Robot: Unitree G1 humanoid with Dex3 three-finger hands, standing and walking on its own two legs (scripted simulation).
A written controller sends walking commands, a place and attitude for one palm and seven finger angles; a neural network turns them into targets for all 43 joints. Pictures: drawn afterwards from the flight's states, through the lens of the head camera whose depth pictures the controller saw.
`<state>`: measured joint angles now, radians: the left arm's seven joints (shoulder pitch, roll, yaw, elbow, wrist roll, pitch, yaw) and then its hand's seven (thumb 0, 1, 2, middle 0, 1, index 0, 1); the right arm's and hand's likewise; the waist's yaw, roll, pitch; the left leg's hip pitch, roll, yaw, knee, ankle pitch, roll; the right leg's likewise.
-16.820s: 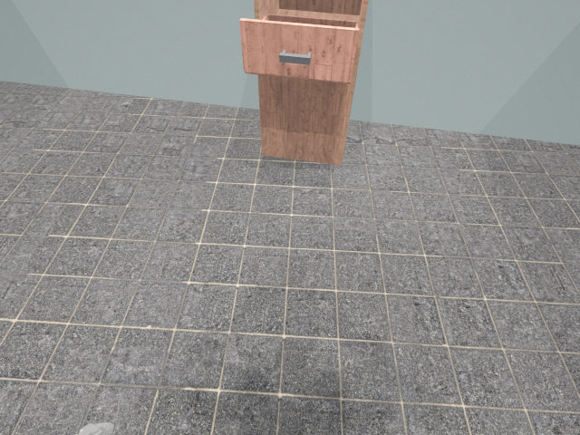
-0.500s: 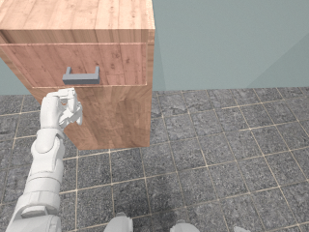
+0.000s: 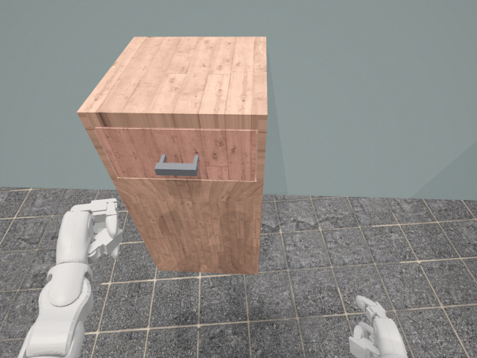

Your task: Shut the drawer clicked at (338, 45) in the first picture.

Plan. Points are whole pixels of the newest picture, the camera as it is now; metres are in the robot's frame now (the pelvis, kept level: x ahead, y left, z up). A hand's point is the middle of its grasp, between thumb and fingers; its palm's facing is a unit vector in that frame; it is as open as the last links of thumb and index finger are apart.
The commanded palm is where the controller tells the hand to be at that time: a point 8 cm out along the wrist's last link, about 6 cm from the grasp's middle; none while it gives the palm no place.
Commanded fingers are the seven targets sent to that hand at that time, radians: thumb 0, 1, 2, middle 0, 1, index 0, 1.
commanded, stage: draw the hand back to the body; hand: left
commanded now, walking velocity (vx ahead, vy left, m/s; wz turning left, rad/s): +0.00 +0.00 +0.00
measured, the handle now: (178, 163) +0.58 +0.21 -0.05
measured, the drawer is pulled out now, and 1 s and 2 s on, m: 0.00 0.00 0.00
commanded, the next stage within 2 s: step back with the hand held close in 0.60 s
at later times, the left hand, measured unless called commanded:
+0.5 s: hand (48, 268) +0.18 +0.23 +0.17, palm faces +0.41 -0.82 -0.41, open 3.3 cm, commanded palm +0.14 +0.27 +0.18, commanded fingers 0.00 0.90 0.90 -1.40 -1.60 -1.40 -1.60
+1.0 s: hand (53, 275) +0.18 +0.23 +0.16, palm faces +0.30 -0.83 -0.48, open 3.2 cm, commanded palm +0.12 +0.28 +0.18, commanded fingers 0.00 0.90 0.90 -1.40 -1.60 -1.40 -1.60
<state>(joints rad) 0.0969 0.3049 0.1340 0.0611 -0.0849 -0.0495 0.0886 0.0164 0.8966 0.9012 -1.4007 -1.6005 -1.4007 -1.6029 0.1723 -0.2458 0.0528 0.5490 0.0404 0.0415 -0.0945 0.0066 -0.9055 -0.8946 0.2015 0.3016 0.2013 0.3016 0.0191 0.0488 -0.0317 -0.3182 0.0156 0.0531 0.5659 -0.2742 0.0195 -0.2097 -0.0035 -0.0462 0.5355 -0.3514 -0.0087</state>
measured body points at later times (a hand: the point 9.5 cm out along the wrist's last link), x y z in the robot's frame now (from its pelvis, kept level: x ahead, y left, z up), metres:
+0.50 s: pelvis +0.01 -0.01 +0.01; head -0.01 -0.04 +0.46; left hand +0.15 +0.27 +0.20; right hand +0.20 -0.23 -0.08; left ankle +0.01 +0.11 -0.73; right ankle -0.04 -0.11 -0.73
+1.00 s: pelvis -0.01 +0.00 +0.01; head +0.01 -0.02 +0.46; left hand +0.16 +0.27 +0.18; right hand +0.17 -0.25 -0.08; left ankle +0.01 +0.11 -0.73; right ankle -0.04 -0.11 -0.73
